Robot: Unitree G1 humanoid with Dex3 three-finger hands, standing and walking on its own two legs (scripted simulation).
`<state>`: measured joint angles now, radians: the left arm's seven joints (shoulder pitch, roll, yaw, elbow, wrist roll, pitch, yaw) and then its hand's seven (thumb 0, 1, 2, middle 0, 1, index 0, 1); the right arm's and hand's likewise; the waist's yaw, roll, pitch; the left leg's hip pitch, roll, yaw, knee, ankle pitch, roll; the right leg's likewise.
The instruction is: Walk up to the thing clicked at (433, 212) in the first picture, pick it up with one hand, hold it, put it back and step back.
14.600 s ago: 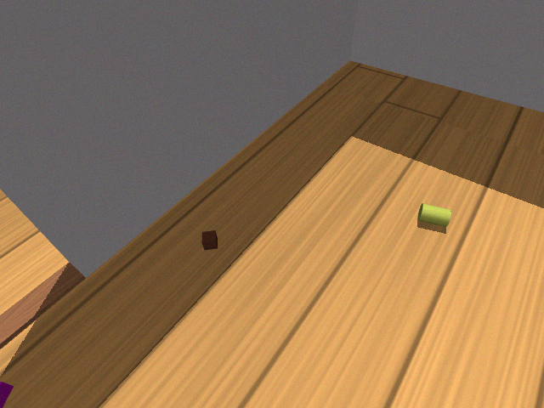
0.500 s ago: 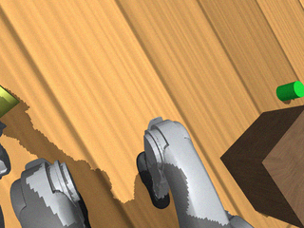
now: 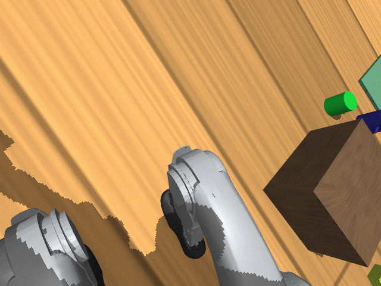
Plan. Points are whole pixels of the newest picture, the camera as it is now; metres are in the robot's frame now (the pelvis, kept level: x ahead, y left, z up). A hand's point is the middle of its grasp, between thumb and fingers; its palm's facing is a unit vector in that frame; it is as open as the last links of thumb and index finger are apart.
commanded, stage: rest palm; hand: left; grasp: from above
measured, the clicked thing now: out of the picture +0.48 +0.31 -0.27
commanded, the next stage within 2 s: close in 0.42 s
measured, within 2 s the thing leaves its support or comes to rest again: neither
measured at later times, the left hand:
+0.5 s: hand out of the picture +0.47 +0.30 -0.24, palm faces -0.31 -0.29 -0.90, open 14.2 cm
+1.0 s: hand out of the picture +0.47 +0.30 -0.24, palm faces -0.34 -0.26 -0.90, open 12.4 cm
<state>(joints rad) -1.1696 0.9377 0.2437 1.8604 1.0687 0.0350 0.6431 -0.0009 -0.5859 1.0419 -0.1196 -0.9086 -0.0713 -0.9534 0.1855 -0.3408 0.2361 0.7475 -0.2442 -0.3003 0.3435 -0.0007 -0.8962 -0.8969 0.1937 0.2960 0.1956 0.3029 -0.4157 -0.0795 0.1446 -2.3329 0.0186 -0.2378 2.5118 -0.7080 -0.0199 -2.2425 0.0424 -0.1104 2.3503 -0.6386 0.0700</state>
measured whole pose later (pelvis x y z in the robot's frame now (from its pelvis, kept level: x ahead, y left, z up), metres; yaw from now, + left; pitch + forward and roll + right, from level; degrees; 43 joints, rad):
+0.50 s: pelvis +0.00 +0.01 +0.00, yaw -2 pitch +28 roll -14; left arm -1.22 1.00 0.25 1.87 1.06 0.07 0.70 0.00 -0.53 0.99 -0.15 -0.91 -0.11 -0.94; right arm 0.18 -0.37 0.28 0.71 -0.25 -0.34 0.37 0.00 -0.90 -0.90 0.19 0.30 0.19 0.30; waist -0.46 -0.11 0.20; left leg -2.33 0.02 -0.26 2.52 -0.71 -0.01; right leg -2.22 0.05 -0.13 2.32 -0.64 0.08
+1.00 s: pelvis -0.01 +0.01 +0.01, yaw -2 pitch +28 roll -15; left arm -1.20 1.00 0.20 1.86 1.09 0.03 0.70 0.00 -0.25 0.78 -0.36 -0.77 -0.34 -0.78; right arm 0.18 -0.37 0.30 0.68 -0.25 -0.33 0.35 0.00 -0.90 -0.90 0.19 0.30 0.19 0.30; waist -0.45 -0.13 0.20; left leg -2.31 0.02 -0.27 2.50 -0.70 -0.01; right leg -2.20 0.05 -0.14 2.30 -0.62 0.07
